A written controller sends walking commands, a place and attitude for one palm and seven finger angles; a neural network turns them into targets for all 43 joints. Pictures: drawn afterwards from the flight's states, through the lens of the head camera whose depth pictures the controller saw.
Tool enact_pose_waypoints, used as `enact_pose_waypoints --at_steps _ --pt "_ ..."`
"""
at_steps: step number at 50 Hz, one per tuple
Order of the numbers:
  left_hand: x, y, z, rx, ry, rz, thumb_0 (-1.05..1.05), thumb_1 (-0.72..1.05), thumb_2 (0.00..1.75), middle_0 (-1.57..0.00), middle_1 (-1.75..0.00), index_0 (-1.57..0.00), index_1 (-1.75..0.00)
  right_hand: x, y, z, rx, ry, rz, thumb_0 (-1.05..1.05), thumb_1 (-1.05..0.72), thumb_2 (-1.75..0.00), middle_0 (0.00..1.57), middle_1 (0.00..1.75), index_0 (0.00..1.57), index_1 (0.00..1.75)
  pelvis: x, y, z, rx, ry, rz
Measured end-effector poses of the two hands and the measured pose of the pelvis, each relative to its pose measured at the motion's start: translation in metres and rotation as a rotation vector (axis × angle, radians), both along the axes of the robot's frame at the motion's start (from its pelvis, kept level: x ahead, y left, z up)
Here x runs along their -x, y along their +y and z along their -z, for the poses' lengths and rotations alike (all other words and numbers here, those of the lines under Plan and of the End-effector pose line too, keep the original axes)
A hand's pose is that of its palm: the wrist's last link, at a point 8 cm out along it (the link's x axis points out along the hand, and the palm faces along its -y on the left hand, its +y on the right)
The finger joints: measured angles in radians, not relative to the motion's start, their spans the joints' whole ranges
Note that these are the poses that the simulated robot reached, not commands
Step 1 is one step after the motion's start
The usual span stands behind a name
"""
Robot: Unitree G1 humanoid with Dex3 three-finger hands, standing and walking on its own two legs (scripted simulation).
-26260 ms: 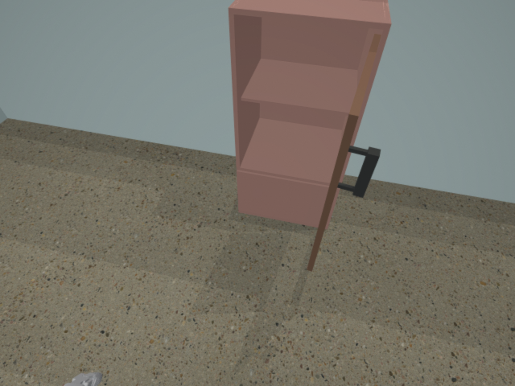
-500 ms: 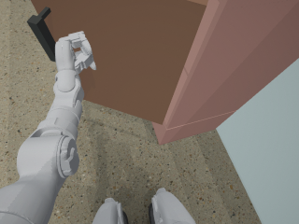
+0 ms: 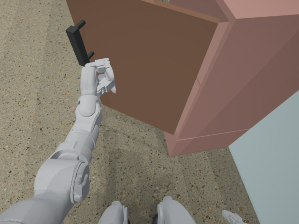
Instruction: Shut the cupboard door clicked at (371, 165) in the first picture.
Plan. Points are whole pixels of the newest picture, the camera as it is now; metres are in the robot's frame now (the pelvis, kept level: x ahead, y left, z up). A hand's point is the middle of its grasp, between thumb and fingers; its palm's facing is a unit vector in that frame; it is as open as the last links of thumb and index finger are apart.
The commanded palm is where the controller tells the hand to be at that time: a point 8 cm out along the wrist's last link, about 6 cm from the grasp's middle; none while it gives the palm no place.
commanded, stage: draw the hand back to the body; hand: left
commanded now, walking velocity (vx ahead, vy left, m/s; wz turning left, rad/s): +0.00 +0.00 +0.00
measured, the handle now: (83, 44) +0.64 +0.17 +0.06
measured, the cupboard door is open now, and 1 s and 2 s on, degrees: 55 55 55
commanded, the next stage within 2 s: step back with the hand held close in 1.56 s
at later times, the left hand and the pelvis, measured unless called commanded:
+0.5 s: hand (67, 106) +0.36 +0.15 +0.15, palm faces -0.03 -1.00 -0.03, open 3.1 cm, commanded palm +0.32 +0.21 +0.15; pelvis +0.01 +0.01 +0.05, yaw -1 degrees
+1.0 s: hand out of the picture +0.25 +0.26 +0.21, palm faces +0.33 -0.89 -0.32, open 4.7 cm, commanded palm +0.20 +0.30 +0.23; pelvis +0.03 +0.03 +0.09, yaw +1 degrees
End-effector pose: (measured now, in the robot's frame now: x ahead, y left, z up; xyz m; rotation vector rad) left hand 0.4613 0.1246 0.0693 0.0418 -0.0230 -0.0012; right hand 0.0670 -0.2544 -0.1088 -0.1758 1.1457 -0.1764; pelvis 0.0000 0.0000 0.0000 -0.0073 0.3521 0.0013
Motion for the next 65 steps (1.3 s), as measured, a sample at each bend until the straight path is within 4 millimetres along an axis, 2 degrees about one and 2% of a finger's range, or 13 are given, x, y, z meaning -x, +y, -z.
enact_pose_waypoints --at_steps 5,10,15,19,26,33,39,44,49,61,65 --pt "0.005 0.010 -0.011 0.013 -0.034 -0.004 0.01 0.90 0.90 -1.31 -1.50 -1.30 -1.50 0.016 0.005 0.001 -0.027 0.021 0.034 0.01 -0.91 -0.89 0.20 0.30 0.20 0.30 0.001 0.001 -0.003 -0.005 -0.008 0.018" --pt "0.036 0.027 -0.024 0.005 -0.016 -0.005 0.01 0.90 0.89 -1.30 -1.50 -1.30 -1.50 0.030 0.012 -0.011 -0.065 0.036 0.073 0.01 -0.91 -0.89 0.20 0.30 0.20 0.30 -0.005 0.002 -0.020 -0.011 -0.067 0.039" --pt "0.072 0.049 -0.042 0.010 -0.023 -0.018 0.01 0.90 0.90 -1.30 -1.50 -1.30 -1.50 0.021 0.013 -0.030 -0.052 -0.007 0.068 0.01 -0.91 -0.89 0.20 0.30 0.20 0.30 -0.008 0.003 -0.037 -0.006 -0.135 0.032" --pt "0.094 0.061 -0.060 0.009 -0.060 -0.001 0.01 0.90 0.90 -1.31 -1.50 -1.30 -1.50 -0.003 0.010 -0.044 -0.023 -0.089 0.041 0.01 -0.90 -0.89 0.20 0.30 0.20 0.30 -0.009 0.005 -0.044 -0.001 -0.178 0.020" --pt "0.131 0.079 -0.081 -0.011 -0.052 0.022 0.01 0.90 0.90 -1.27 -1.46 -1.27 -1.46 -0.068 0.014 -0.075 -0.002 -0.299 -0.017 0.01 -0.91 -0.89 0.20 0.30 0.20 0.30 -0.011 0.011 -0.054 -0.001 -0.249 0.013" --pt "0.171 0.103 -0.104 -0.151 -0.004 -0.070 0.01 0.89 0.89 -1.14 -1.31 -1.13 -1.32 -0.125 0.041 -0.111 -0.003 -0.430 -0.069 0.01 -0.91 -0.89 0.20 0.30 0.20 0.30 -0.016 0.016 -0.071 -0.002 -0.339 0.002" --pt "0.199 0.133 -0.124 -0.191 0.001 -0.184 0.01 0.89 0.89 -0.99 -1.15 -0.98 -1.15 -0.150 0.068 -0.128 -0.033 -0.482 -0.145 0.01 -0.90 -0.89 0.20 0.30 0.20 0.30 -0.022 0.021 -0.080 0.000 -0.389 -0.010" --pt "0.224 0.153 -0.142 -0.233 -0.015 -0.255 0.01 0.89 0.89 -0.85 -1.00 -0.85 -1.01 -0.153 0.083 -0.127 -0.061 -0.481 -0.185 0.01 -0.90 -0.89 0.20 0.30 0.20 0.30 -0.027 0.026 -0.084 0.001 -0.413 -0.014" --pt "0.245 0.171 -0.157 -0.284 -0.031 -0.320 0.01 0.89 0.89 -0.72 -0.85 -0.71 -0.86 -0.146 0.087 -0.119 -0.073 -0.447 -0.197 0.01 -0.90 -0.89 0.20 0.30 0.20 0.30 -0.029 0.029 -0.086 0.000 -0.425 -0.017" --pt "0.298 0.208 -0.198 -0.439 -0.103 -0.471 0.01 0.89 0.89 -0.39 -0.49 -0.39 -0.50 -0.126 0.070 -0.110 -0.050 -0.423 -0.157 0.01 -0.90 -0.89 0.20 0.30 0.20 0.30 -0.026 0.029 -0.086 0.003 -0.437 -0.013" --pt "0.307 0.210 -0.200 -0.441 -0.120 -0.506 0.01 0.89 0.89 -0.31 -0.40 -0.30 -0.41 -0.124 0.064 -0.111 -0.038 -0.438 -0.160 0.01 -0.90 -0.89 0.20 0.30 0.20 0.30 -0.022 0.028 -0.086 0.000 -0.442 -0.017"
